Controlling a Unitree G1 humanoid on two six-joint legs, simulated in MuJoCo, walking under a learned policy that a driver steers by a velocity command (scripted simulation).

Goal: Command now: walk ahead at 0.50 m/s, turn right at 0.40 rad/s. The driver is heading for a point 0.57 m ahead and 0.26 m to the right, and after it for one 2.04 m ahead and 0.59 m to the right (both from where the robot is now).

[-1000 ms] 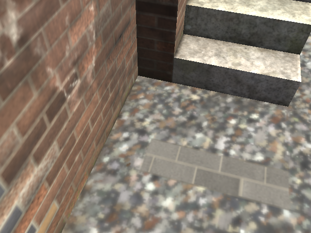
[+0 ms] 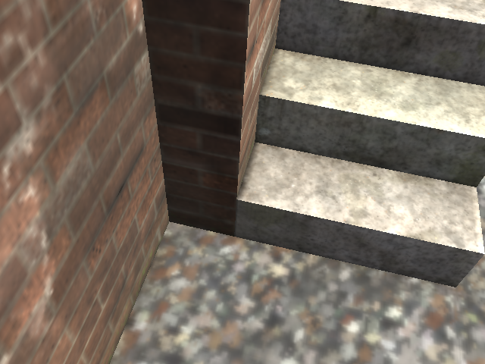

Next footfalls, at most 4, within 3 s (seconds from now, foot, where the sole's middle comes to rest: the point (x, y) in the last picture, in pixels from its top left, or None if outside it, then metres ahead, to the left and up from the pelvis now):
0.38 right None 0.33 -0.23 -0.78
0.84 left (302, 315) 0.63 -0.18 -0.78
1.18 right None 0.50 -0.40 -0.78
1.64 left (299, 339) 0.56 -0.16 -0.78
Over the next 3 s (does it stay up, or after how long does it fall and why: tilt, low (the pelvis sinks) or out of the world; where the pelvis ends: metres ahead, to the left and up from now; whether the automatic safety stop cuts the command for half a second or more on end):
stays up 0.61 -0.37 0.00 its command is cut before an obstacle after 2.4 s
